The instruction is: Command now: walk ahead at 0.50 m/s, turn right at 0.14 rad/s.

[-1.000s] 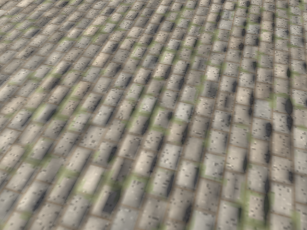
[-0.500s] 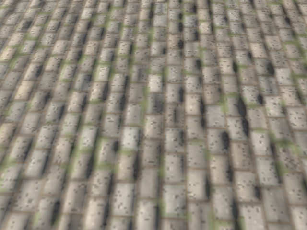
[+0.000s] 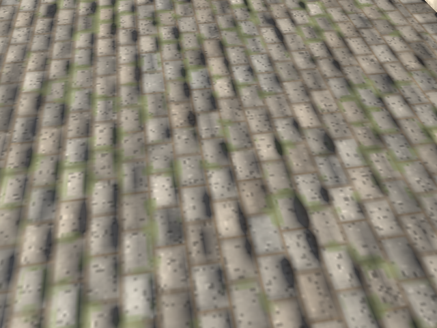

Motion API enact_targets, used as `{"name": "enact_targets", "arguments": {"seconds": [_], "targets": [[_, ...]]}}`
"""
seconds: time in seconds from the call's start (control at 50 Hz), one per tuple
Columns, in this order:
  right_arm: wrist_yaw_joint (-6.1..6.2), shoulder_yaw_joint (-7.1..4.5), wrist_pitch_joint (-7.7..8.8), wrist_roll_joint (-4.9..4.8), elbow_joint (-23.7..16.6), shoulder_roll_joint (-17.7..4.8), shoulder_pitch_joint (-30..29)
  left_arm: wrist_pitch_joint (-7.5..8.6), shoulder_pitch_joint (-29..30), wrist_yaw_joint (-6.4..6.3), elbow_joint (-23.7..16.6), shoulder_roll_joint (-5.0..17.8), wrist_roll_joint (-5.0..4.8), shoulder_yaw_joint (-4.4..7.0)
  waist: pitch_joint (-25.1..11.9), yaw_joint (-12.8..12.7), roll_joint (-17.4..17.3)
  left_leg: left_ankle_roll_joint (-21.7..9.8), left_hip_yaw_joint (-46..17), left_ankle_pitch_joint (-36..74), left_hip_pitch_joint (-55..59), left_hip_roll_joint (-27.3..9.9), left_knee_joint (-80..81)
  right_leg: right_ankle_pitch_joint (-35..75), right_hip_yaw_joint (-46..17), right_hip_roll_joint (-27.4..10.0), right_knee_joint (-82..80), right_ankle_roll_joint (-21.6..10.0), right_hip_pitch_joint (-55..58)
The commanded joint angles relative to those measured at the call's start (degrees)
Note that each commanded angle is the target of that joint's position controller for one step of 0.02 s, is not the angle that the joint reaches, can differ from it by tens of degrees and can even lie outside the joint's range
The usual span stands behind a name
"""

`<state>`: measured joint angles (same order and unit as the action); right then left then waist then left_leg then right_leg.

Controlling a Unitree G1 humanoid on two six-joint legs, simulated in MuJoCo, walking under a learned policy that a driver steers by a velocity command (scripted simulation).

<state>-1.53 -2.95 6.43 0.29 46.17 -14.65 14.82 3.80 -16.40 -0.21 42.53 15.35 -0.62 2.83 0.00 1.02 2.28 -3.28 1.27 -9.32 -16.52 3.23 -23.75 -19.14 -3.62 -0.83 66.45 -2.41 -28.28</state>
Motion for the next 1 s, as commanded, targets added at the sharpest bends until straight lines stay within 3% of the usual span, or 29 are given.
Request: {"name": "enact_targets", "arguments": {"seconds": [0.02,0.08,0.16,0.24,0.3,0.32,0.34,0.36,0.38,0.4,0.42,0.44,0.46,0.48,0.52,0.56,0.68,0.76,0.82,0.86,0.88,0.9,0.92,0.94,0.96,0.98,1.0], "targets": [[0.04,-1.19,0.85,-0.32,-2.48,-6.37,0.52,0.72,0.12,-0.08,-4.57,3.28,0.24,1.03,-1.29,-0.9,-7.47,-10.63,-16.79,8.11,8.23,-15.19,13.5,3.26,-0.74,-5.02,-4.67,0.81,-9.72],[0.64,-1.77,0.4,-0.73,-1.29,-8.64,2.6,0.89,5.45,-0.17,-6.46,2.08,0.58,0.38,-0.59,0.38,-6.19,-10.67,-12.79,13.35,8.87,-15.14,14.96,10.22,0.5,-5.66,-14.48,2.02,-11.42],[0.93,-1.63,-0.49,-1.4,0.25,-9.31,5.81,1.33,12.3,0.57,-7.85,1.16,0.06,-0.03,0.69,2.92,-6.6,-8.31,-7.84,12.93,9.29,-13.18,14.6,20.78,2.38,-3.95,-27.47,2.17,-7.89],[0.92,-1.54,-1.45,-1.65,1.99,-9.91,9.22,1.75,18.39,1.75,-10.1,1.73,-0.64,0.06,2.61,4.76,-6.96,-7.79,-8.92,11.26,13.39,-15.67,12.49,20.11,3.18,-2.4,-33.61,1.35,-6.97],[1.3,-1.96,-2.34,-1.77,2.61,-11.31,8.74,2.27,17.75,2.46,-10.76,3.37,-0.6,0.63,2.28,2.7,-7.94,-6.46,-9.75,16.84,17.23,-17.71,8.55,14.51,3.7,-1.18,-37.29,-0.93,-3.42],[1.44,-2.06,-2.6,-1.86,2.45,-11.86,7.48,2.38,13.86,2.38,-9.77,4.49,-0.34,1.27,0.21,-0.03,-7.99,-5.55,-8.4,24.58,17.04,-16.76,4.21,14.48,5.04,0.28,-39.35,-2.05,2.84],[1.54,-1.74,-2.72,-1.76,2.24,-11.08,7.17,2.31,6.24,1.96,-7.39,6.89,0.04,2.56,-4.73,-3.57,-6.84,-4.23,-5.91,31.32,14.87,-14.0,-4.62,15.45,5.72,1.18,-40.38,-3.74,14.14],[1.67,-0.69,-2.47,-0.68,0.63,-8.74,6.09,2.15,-4.73,1.28,-5.35,10.87,0.79,3.84,-13.11,-8.07,-2.55,-2.01,-3.14,22.43,4.59,-11.07,-20.44,18.39,-3.26,-7.41,-38.01,-7.56,31.34],[1.52,1.29,-1.21,-0.49,-0.74,-2.39,11.91,1.66,-8.93,1.15,-4.54,16.0,1.43,4.86,-19.62,-5.94,12.27,1.93,-0.56,-9.64,-18.85,-1.61,-41.57,10.6,-28.4,-20.76,-42.07,-16.06,50.38],[1.09,0.47,-0.08,-1.38,0.15,-6.5,11.01,1.46,-10.41,1.29,-4.06,11.32,0.52,3.73,-21.49,-7.34,11.6,1.65,-7.56,-22.85,-26.28,-2.52,-49.65,4.19,-38.15,-22.2,-47.28,-17.34,50.68],[0.74,-0.49,0.38,-2.49,-1.26,-9.64,6.46,1.45,-6.34,1.28,-4.27,8.98,0.15,2.74,-12.45,-6.59,7.92,1.24,-7.12,-18.94,-30.25,-5.63,-51.56,4.65,-29.79,-20.19,-48.14,-14.91,43.61],[0.76,-0.41,0.38,-2.25,-1.86,-9.27,2.94,1.35,-2.58,1.37,-4.77,7.48,0.23,2.17,-7.82,-5.16,3.53,1.19,-5.64,-13.95,-28.75,-8.11,-49.34,8.51,-22.38,-17.23,-49.26,-13.17,35.62],[0.88,-0.55,0.1,-1.37,-2.18,-8.53,1.28,1.35,0.57,1.7,-4.88,6.27,0.59,1.78,-4.28,-3.39,1.05,1.61,-5.1,-10.7,-26.63,-9.55,-45.78,12.38,-18.09,-15.0,-51.41,-12.32,28.46],[0.99,-0.83,-0.59,-0.93,-1.98,-8.05,1.85,1.67,2.51,1.93,-4.99,4.99,0.92,1.35,-2.98,-1.41,1.61,1.87,-5.53,-8.47,-23.15,-10.94,-43.24,15.6,-14.87,-13.13,-53.37,-11.65,23.61],[1.1,-0.54,-1.93,-0.87,-1.39,-5.76,3.7,2.45,3.29,2.18,-4.17,5.41,0.68,1.6,-2.39,0.47,2.57,2.78,-4.94,-6.06,-19.55,-11.19,-40.67,19.29,-11.18,-12.05,-56.29,-12.31,18.65],[1.39,-0.55,-2.53,-0.52,-2.21,-5.31,1.46,2.89,2.33,1.88,-2.86,6.61,0.69,1.98,-0.94,0.69,1.53,3.7,-4.76,-1.97,-21.16,-11.37,-36.64,22.05,-8.0,-11.58,-57.95,-12.74,17.38],[0.37,0.02,-2.36,-1.2,-4.57,-3.72,-8.61,2.61,-1.38,0.64,0.57,8.53,0.9,2.42,1.83,-3.13,0.6,3.07,-4.28,14.79,-22.42,-9.77,-18.98,21.9,1.52,-10.79,-59.78,-9.24,21.09],[-0.67,0.18,-2.29,-1.6,-7.67,-3.68,-14.67,1.94,-4.44,0.31,3.21,9.34,0.48,2.74,3.94,-5.61,0.18,1.7,-3.86,13.86,-25.11,-8.45,-13.21,21.51,4.21,-13.37,-58.62,-8.27,28.47],[-1.75,0.13,-2.29,-1.51,-9.9,-3.9,-16.79,0.94,-4.61,-0.05,4.38,9.75,0.07,3.01,4.32,-5.62,0.73,-0.02,-2.15,7.37,-26.13,-7.58,-11.12,26.85,5.78,-15.15,-54.91,-6.83,34.02],[-2.23,-0.45,-2.35,-1.32,-10.6,-5.03,-14.87,0.17,-3.0,-0.54,4.11,11.09,-0.1,3.36,2.1,-3.75,2.25,-1.75,1.34,1.62,-20.47,-4.96,-10.52,42.68,7.98,-14.93,-48.88,-5.25,35.07],[-2.18,-1.27,-2.49,-1.19,-10.07,-6.36,-10.86,-0.3,-2.25,-0.91,3.81,11.9,-0.15,3.56,-1.02,-1.4,3.07,-2.85,3.57,-0.08,-13.86,-2.54,-10.27,53.11,9.49,-14.17,-42.65,-4.25,34.63],[-1.91,-2.8,-2.56,-1.3,-7.99,-8.69,-2.46,-0.83,-1.67,-1.34,3.45,11.69,-0.11,3.4,-5.61,2.99,1.91,-4.57,4.75,2.41,-2.13,0.18,-7.37,57.62,11.96,-11.92,-31.65,-2.54,31.43],[-0.99,-4.74,-2.87,-1.34,-6.04,-13.44,7.53,-0.59,-2.23,-1.83,2.14,10.49,0.65,2.69,-11.55,6.93,-2.78,-8.04,-5.68,4.99,15.97,-5.53,-6.98,44.97,12.79,-9.58,-15.03,-0.1,18.22],[-0.66,-5.8,-2.76,-1.65,-6.03,-19.56,9.0,1.18,-8.05,-0.64,-0.47,2.15,2.29,-0.18,-17.49,1.88,-18.13,-19.08,-37.43,-2.53,37.28,-20.26,-2.54,-5.45,9.6,2.33,6.03,3.79,-8.81],[-0.52,-4.43,-2.58,-1.68,-6.7,-14.59,11.27,3.44,-3.63,0.3,-0.23,6.34,0.8,0.46,-23.04,5.52,-12.94,-19.86,-47.98,-7.48,41.29,-22.41,4.64,-13.29,-2.03,2.72,12.71,2.92,-15.86],[-0.35,-3.75,-2.39,-1.14,-6.67,-12.2,9.19,4.6,1.74,0.84,-2.13,8.83,-1.22,1.15,-15.08,6.12,-10.4,-17.0,-39.36,-3.88,36.15,-20.53,5.26,-8.74,-2.55,-0.07,12.72,1.8,-20.08],[-0.17,-3.42,-2.33,-1.2,-7.48,-11.07,5.53,5.13,4.02,0.62,-2.88,8.19,-0.88,0.77,-10.19,4.14,-5.0,-15.19,-32.5,1.07,27.75,-18.15,5.35,-3.92,-1.85,-2.51,8.44,1.3,-18.61]]}}
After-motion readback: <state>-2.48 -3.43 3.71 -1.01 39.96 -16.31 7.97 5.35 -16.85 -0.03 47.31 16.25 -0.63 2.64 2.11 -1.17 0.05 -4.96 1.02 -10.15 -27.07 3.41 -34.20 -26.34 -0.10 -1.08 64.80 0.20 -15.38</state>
